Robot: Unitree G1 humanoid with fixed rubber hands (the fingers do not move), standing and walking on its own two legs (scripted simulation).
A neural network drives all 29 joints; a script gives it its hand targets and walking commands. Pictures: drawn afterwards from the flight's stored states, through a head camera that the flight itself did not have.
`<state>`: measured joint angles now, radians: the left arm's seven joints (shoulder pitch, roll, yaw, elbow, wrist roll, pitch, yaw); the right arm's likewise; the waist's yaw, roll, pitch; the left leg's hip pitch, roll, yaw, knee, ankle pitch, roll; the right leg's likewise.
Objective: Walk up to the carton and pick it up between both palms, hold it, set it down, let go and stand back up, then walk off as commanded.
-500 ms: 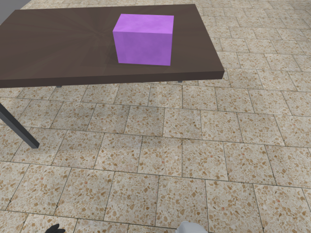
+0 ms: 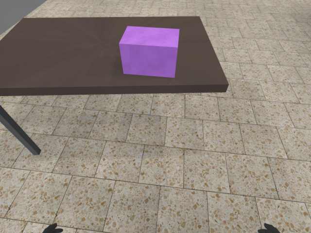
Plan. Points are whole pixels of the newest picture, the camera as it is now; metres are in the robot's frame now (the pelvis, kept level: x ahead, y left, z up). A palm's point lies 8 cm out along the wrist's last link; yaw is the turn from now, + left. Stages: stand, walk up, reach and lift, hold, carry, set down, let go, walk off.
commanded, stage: walk off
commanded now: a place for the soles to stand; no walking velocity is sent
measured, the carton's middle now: (150, 51) +0.89 +0.00 -0.02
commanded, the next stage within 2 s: stand in 0.38 s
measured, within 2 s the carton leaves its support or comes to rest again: neither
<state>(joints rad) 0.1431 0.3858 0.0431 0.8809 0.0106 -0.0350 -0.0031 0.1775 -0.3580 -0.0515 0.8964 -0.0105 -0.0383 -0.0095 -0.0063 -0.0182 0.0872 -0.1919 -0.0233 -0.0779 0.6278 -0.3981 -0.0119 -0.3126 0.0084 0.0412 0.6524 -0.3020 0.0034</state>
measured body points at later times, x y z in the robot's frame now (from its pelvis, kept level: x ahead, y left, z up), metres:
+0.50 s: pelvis -0.01 +0.00 +0.01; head +0.02 +0.01 +0.46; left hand +0.10 +0.31 -0.11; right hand +0.10 -0.30 -0.11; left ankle -0.04 +0.14 -0.72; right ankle +0.03 -0.12 -0.72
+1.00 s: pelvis -0.02 +0.00 +0.02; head -0.01 +0.00 +0.47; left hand +0.08 +0.31 -0.10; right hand +0.08 -0.30 -0.11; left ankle -0.03 +0.14 -0.72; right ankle +0.03 -0.12 -0.72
